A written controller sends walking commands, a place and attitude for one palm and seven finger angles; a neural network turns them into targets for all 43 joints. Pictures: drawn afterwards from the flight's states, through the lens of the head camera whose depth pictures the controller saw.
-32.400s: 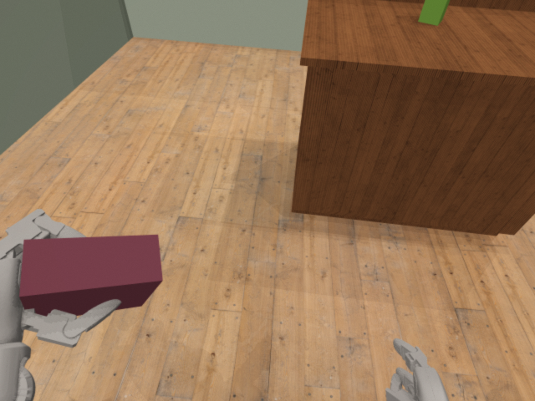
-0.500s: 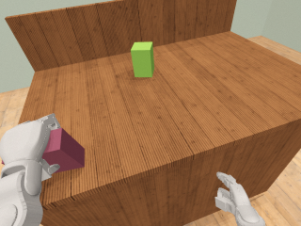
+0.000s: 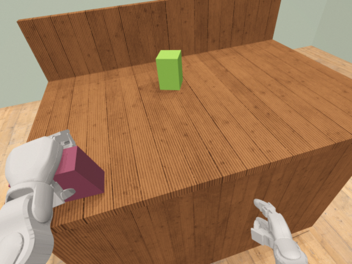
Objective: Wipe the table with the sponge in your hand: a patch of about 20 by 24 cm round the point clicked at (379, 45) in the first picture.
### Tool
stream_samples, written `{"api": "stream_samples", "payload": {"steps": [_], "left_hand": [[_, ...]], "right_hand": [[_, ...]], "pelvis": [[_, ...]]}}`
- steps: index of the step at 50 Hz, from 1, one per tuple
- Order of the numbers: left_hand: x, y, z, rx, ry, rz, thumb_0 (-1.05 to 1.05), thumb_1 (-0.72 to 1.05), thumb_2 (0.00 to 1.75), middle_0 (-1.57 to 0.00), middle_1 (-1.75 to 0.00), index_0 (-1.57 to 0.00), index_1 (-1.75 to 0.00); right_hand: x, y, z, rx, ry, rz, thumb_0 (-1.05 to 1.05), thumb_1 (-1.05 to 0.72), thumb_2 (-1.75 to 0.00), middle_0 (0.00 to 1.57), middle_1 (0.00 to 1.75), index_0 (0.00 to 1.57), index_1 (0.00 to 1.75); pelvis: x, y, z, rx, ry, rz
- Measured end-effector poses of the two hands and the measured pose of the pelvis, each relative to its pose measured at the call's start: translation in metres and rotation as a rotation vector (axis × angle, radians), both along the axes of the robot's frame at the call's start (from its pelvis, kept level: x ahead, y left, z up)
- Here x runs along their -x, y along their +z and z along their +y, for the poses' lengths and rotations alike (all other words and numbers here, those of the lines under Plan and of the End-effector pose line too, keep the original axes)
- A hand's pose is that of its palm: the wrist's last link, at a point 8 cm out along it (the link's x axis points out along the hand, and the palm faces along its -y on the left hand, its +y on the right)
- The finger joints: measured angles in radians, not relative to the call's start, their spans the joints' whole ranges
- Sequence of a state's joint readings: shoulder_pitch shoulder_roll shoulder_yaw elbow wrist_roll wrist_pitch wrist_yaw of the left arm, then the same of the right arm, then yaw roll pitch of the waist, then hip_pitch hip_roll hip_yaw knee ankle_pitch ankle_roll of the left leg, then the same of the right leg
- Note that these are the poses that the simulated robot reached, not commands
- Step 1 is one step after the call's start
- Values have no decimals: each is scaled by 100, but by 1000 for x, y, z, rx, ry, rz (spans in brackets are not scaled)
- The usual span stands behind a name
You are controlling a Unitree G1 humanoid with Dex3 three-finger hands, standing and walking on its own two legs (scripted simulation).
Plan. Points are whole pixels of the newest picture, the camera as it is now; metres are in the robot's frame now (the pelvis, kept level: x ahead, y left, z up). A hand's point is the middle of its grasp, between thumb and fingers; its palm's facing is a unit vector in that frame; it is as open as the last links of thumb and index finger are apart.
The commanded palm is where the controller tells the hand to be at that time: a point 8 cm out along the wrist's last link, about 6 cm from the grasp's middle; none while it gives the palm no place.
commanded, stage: lift the sponge slowly off the table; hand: left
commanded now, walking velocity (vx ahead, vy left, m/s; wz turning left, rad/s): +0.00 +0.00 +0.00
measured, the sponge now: (68, 181) +0.22 +0.28 +0.11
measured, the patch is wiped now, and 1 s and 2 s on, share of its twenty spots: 0.95 0.95 0.95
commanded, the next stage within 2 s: bring the sponge back beside the body in 1.62 s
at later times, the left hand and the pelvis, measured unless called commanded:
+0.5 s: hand (60, 170) +0.21 +0.27 +0.17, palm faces +0.13 -0.08 -0.99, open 9.5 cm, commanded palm +0.18 +0.26 +0.24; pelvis -0.02 -0.03 +0.00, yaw +1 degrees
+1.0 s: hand (57, 150) +0.23 +0.27 +0.20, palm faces +0.14 -0.04 -0.99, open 9.5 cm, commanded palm +0.18 +0.27 +0.28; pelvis -0.03 -0.03 +0.00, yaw +0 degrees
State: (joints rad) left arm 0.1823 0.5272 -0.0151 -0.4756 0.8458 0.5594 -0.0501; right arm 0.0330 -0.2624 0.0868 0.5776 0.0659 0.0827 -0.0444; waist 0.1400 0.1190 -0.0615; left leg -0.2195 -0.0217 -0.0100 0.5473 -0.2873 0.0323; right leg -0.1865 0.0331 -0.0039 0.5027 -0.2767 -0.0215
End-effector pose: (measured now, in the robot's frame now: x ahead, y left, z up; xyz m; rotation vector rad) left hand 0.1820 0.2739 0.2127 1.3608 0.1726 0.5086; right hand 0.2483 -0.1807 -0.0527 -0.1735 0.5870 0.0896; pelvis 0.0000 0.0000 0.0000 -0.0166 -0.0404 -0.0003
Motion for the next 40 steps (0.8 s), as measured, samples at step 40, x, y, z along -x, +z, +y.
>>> {"api": "stream_samples", "payload": {"steps": [40], "left_hand": [[-23,32,-9,-88,-11,114,-2,-48,108,-74,-135,-81,-139]], "right_hand": [[25,-7,-43,31,-45,-30,2,-90,-90,20,29,20,30]], "pelvis": [[29,0,-33,-20,5,-35]]}}
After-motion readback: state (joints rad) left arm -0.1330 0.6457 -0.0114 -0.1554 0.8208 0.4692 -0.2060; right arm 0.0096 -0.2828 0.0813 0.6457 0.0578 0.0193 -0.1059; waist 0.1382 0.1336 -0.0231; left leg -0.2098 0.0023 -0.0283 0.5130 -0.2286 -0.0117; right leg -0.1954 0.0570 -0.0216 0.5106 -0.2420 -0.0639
